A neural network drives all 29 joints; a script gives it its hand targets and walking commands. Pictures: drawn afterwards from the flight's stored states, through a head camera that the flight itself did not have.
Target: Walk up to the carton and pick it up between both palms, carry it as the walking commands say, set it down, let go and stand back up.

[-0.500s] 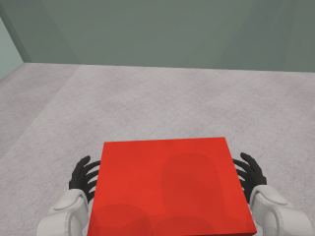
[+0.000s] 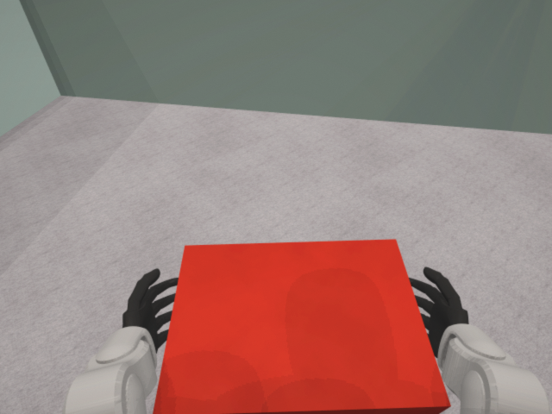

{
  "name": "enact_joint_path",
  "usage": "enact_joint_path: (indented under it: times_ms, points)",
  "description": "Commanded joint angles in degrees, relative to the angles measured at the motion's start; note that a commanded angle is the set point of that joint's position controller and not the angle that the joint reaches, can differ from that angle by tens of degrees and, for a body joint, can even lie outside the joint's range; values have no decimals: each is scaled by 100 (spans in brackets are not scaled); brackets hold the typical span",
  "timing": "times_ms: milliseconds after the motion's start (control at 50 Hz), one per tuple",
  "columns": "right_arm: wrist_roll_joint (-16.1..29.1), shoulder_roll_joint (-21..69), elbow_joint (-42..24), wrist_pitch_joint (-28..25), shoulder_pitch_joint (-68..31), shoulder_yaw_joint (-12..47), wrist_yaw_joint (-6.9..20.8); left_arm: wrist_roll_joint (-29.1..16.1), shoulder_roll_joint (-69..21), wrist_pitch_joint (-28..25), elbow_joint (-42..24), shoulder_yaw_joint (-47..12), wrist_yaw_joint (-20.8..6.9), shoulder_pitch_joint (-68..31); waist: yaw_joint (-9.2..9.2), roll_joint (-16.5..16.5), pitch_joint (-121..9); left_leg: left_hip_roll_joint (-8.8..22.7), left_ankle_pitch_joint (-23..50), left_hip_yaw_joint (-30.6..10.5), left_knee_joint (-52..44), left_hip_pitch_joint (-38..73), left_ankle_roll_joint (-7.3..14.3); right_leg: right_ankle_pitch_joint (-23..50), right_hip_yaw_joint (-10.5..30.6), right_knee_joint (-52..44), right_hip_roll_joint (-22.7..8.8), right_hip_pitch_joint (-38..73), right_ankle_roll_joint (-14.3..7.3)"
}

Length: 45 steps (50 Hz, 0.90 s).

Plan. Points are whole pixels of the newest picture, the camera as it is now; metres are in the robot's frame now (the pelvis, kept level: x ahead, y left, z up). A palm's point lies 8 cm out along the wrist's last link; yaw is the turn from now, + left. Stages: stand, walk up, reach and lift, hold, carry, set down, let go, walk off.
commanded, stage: carry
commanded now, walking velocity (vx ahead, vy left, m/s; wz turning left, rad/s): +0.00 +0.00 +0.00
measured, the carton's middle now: (292, 349) +0.23 +0.00 +0.02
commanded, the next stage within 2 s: none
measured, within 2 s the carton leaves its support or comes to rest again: neither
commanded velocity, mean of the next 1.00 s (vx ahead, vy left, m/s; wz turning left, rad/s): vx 0.00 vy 0.00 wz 0.00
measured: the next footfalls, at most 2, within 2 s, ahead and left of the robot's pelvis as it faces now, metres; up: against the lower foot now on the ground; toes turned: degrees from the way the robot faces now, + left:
left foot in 0.38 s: +0.09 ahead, +0.10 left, +0.00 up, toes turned +4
right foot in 0.62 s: -0.11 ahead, -0.05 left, +0.00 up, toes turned -8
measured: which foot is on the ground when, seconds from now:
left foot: down 0.00-0.28, up 0.30-0.36, down 0.38-0.62, up 0.64-0.80, down 0.82-1.00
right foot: down 0.00-0.40, up 0.42-0.60, down 0.62-1.00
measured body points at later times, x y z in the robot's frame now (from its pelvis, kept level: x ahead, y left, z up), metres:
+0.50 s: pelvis -0.08 +0.02 -0.03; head -0.12 +0.05 +0.42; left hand +0.17 +0.20 +0.03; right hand +0.15 -0.17 +0.04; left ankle +0.05 +0.10 -0.73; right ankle -0.04 -0.10 -0.66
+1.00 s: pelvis -0.15 +0.02 +0.01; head -0.17 +0.02 +0.46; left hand +0.09 +0.19 +0.09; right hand +0.08 -0.18 +0.08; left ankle -0.07 +0.14 -0.73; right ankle -0.14 -0.05 -0.73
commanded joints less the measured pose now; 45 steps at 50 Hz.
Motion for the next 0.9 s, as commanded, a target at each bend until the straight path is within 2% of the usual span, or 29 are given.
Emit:
enact_joint_path:
  times_ms: [0,100,220,240,260,300,320,340,360,380,400,420,440,460,480,500,520,540,560,580,600,620,640,680,700,760,800,820,880]
  points:
    - [1556,3753,-686,32,-2377,4378,345,-1671,-3971,10,-698,-4568,-278,-2142,16,131,-939,-19,-1811,-8,-662,871,-214,-1657,-91,-780,116,-213,-118]
    - [1537,3709,-586,63,-2305,4327,320,-1683,-3961,45,-668,-4542,-277,-2158,-10,-27,-977,-36,-1879,-8,-82,950,-66,-1799,7,-447,74,-576,-196]
    - [1410,3496,-240,137,-2273,4057,283,-1629,-3837,142,-411,-4366,-279,-2076,128,244,-922,66,-2639,-23,323,-177,-28,-1689,-191,922,156,-444,-378]
    - [1329,3426,-48,116,-2294,3942,290,-1569,-3766,121,-225,-4249,-286,-2069,164,13,-887,-25,-2711,104,838,-215,-33,-1740,-68,870,23,-688,-473]
    - [1253,3407,131,73,-2330,3844,309,-1517,-3708,75,-41,-4138,-302,-2093,162,-426,-848,-212,-2413,308,1847,158,-33,-2020,270,419,-283,-1405,-613]
    - [1084,3411,428,-84,-2454,3715,365,-1418,-3554,-67,259,-3964,-372,-2305,-38,-1763,-608,-434,-1741,300,4687,2173,4,-3375,1273,-1881,-1360,-4360,-854]
    - [1357,3910,-319,-115,-2694,4147,332,-1793,-3926,-46,-683,-4478,-391,-2744,-218,-1885,-395,-68,-1609,-111,4908,2732,139,-3576,987,-2128,-1525,-5113,-553]
    - [1353,3828,-192,-115,-2630,4072,304,-1817,-3996,-8,-690,-4528,-370,-2960,-361,-1348,-308,251,-1670,-367,3326,2384,185,-3455,597,-1355,-1194,-4488,-182]
    - [1470,3772,-278,-125,-2667,4060,286,-1811,-4054,5,-762,-4515,-305,-3145,-361,-237,-51,121,-2170,-495,1268,1194,67,-3247,420,84,-611,-3118,-101]
    - [1408,3536,-129,-142,-2658,3889,250,-1724,-4090,2,-544,-4436,-247,-3016,-252,2055,-278,905,-4048,-1962,-1248,-275,244,-2404,-65,2663,331,-1830,12]
    - [457,2334,1828,-315,-2301,2688,304,-849,-3041,-201,1388,-3423,-274,-2596,-14,2544,89,1984,-6341,-3695,-3010,-1962,568,-1615,122,4128,697,-1151,127]
    - [192,2259,2430,-712,-2515,2408,425,-616,-2973,-631,1940,-3173,-374,-2719,152,2045,356,1825,-6065,-3069,-3170,-2859,390,-1088,257,4660,619,-343,67]
    - [1774,4270,420,-781,-3487,4290,449,-2078,-4946,-741,-70,-4995,-365,-3441,189,1637,-7,1570,-5248,-2366,-2955,-2669,199,-835,53,4784,619,-13,-17]
    - [1815,4431,-929,-692,-3274,4264,464,-1977,-5041,-684,-1083,-4774,-347,-3046,215,1450,-563,1319,-4156,-1922,-2609,-1832,177,-654,-60,4526,482,211,-35]
    - [1670,4188,-449,-580,-2929,4140,435,-1728,-4723,-564,-443,-4471,-277,-2554,224,1363,-1154,1015,-2969,-1216,-2300,-861,-79,-717,-323,3674,523,381,-86]
    - [661,2819,1561,-796,-2418,2951,471,-639,-3261,-737,1567,-3151,-285,-1969,179,1380,-1441,847,-2207,-849,-1954,64,-216,-893,-443,2469,569,504,-127]
    - [1473,3921,-195,-804,-2613,4134,474,-1467,-4323,-740,-153,-4359,-264,-2358,139,1351,-1370,767,-1841,-796,-1915,532,-304,-1251,-434,1345,645,656,-210]
    - [1606,4098,-684,-678,-2452,4418,422,-1615,-4428,-633,-622,-4533,-211,-2211,118,1384,-1309,740,-1665,-831,-1857,1124,-363,-1557,-457,106,698,739,-264]
    - [1511,3903,-631,-545,-2191,4408,352,-1553,-4211,-515,-543,-4435,-155,-1904,134,1187,-1271,642,-1477,-721,-1563,1713,-389,-1427,-639,-1429,724,929,-256]
    - [1443,3598,-527,-439,-1858,4382,316,-1500,-3975,-434,-519,-4368,-114,-1633,102,805,-1095,518,-984,-653,-1194,1798,-351,-1150,-493,-2596,521,1202,-227]
    - [1435,3405,-414,-350,-1618,4333,266,-1480,-3757,-367,-588,-4273,-91,-1590,-8,-1,-973,452,-132,-767,-595,1199,-198,-1044,692,-2693,-301,1627,-153]
    - [1358,3127,-403,-240,-1453,4367,173,-1409,-3490,-303,-525,-4212,-80,-1482,-83,-898,-676,162,55,-329,-230,406,-281,-451,1729,-2270,-1170,1529,-405]
    - [1389,3049,-515,-150,-1605,4334,98,-1519,-3367,-222,-639,-4209,-88,-1627,-89,-1055,-428,84,-321,-311,170,74,-115,297,1719,-2134,-1432,1120,-495]
    - [1436,3145,-681,-71,-1945,4348,40,-1653,-3444,-106,-798,-4279,-143,-1800,-65,-662,-471,21,-428,-388,626,6,48,1081,1053,-1710,-1157,1012,-484]
    - [1506,3210,-720,-59,-2054,4368,32,-1684,-3476,-81,-878,-4286,-153,-1911,-70,-624,-560,7,-343,-329,621,142,66,1206,836,-1528,-1001,966,-515]
    - [1652,3236,-909,-13,-2345,4413,-3,-1629,-3356,-43,-955,-4190,-105,-1945,-102,-601,-852,19,163,-120,-207,774,8,2232,682,-1042,-907,1065,-477]
    - [1744,3221,-932,39,-2379,4379,5,-1578,-3301,-28,-929,-4139,-38,-1854,-84,-438,-1169,230,401,-265,-451,1385,23,2334,645,-785,-829,978,-377]
    - [1765,3188,-835,54,-2374,4339,25,-1514,-3267,-24,-823,-4058,-12,-1744,-64,-274,-1281,389,1030,-361,-191,1669,62,2497,576,-765,-692,782,-259]
    - [1731,3324,-715,49,-2334,4325,69,-1517,-3355,-13,-862,-4097,-19,-1981,-76,-98,-1117,376,129,-502,-386,1313,81,312,575,-1119,-642,623,-310]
